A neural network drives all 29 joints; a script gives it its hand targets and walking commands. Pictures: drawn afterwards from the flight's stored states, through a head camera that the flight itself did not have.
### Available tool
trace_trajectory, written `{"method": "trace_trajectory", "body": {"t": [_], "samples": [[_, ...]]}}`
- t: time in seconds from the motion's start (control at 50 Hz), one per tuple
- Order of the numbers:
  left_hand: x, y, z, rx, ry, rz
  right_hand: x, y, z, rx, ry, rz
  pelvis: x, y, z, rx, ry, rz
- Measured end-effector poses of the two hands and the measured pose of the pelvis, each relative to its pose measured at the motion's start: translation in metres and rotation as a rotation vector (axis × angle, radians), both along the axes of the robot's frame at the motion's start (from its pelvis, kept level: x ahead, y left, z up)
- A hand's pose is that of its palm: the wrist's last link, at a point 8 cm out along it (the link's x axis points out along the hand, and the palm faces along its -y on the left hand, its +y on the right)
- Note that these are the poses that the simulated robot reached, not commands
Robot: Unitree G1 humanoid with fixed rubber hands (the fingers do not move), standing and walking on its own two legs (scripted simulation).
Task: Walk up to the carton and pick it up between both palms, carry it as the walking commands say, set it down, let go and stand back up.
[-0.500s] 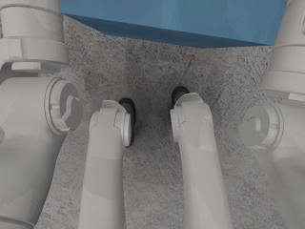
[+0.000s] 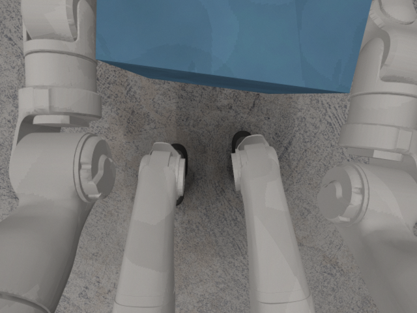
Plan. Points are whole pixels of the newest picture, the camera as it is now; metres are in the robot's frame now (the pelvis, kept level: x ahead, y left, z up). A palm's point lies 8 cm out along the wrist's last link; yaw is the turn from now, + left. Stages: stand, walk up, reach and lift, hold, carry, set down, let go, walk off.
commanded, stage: reach and lift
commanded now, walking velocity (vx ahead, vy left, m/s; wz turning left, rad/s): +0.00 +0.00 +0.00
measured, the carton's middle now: out of the picture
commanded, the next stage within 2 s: none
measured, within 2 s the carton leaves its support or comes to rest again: neither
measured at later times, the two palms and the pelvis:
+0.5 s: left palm out of the picture +0.55 +0.12 -0.04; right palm out of the picture +0.49 -0.22 -0.04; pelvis -0.01 +0.00 +0.05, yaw -1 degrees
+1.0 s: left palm out of the picture +0.52 +0.12 +0.03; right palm out of the picture +0.46 -0.22 +0.03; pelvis +0.01 +0.00 +0.11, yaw +0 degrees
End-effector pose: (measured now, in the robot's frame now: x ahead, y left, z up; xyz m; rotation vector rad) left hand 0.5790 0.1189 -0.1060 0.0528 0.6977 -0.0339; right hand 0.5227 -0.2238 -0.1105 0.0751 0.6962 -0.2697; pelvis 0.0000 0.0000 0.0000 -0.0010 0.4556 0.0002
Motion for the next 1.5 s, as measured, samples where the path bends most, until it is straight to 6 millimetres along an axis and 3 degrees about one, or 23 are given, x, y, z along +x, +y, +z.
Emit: {"method": "trace_trajectory", "body": {"t": [0.32,0.6,1.5], "samples": [[-0.019,-0.004,0.043,-0.003,-0.003,-0.012,-0.022,-0.004,0.048,-0.013,-0.002,-0.012,-0.005,0.006,0.03,-0.005,-0.073,-0.008],[-0.036,0.003,0.083,0.002,0.002,0.008,-0.035,0.003,0.084,-0.012,0.004,0.012,-0.007,0.002,0.059,-0.001,-0.129,-0.006],[-0.093,0.014,0.203,-0.003,0.011,0.004,-0.09,0.013,0.205,-0.022,0.015,0.025,0.02,0.0,0.16,0.003,-0.338,-0.001]]}}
